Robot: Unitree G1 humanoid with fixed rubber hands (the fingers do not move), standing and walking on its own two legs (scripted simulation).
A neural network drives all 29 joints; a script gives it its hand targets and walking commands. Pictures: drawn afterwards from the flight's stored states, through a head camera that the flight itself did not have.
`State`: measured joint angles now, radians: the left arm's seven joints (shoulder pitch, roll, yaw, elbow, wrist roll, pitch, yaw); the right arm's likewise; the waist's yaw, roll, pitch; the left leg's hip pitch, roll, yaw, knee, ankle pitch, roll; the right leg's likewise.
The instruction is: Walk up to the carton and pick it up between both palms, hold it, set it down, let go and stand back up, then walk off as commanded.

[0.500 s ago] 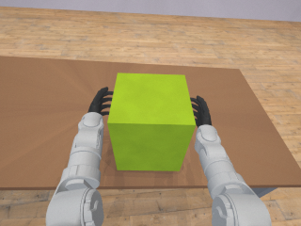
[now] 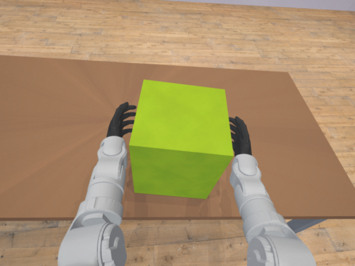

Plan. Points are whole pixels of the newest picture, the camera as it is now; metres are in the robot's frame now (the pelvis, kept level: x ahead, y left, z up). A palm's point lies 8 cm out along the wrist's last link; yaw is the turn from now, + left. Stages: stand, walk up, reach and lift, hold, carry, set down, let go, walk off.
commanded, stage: set down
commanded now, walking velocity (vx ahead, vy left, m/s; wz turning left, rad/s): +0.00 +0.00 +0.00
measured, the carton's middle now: (177, 143) +0.43 +0.01 -0.01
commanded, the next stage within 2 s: none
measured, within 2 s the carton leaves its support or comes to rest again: rests again in 0.22 s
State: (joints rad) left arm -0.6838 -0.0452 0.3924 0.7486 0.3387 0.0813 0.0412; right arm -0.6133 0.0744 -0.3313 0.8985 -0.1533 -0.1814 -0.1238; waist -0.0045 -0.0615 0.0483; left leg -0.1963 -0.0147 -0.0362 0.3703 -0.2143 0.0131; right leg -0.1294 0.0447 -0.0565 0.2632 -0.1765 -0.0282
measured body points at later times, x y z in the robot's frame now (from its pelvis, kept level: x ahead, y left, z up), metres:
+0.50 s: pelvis +0.01 +0.00 +0.00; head +0.05 +0.03 +0.45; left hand +0.41 +0.16 +0.04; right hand +0.40 -0.14 +0.05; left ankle -0.02 +0.10 -0.75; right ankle -0.03 -0.10 -0.75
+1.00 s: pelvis +0.01 +0.00 +0.00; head +0.06 +0.03 +0.45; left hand +0.42 +0.16 +0.04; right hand +0.40 -0.15 +0.04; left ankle -0.02 +0.10 -0.75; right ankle -0.03 -0.10 -0.75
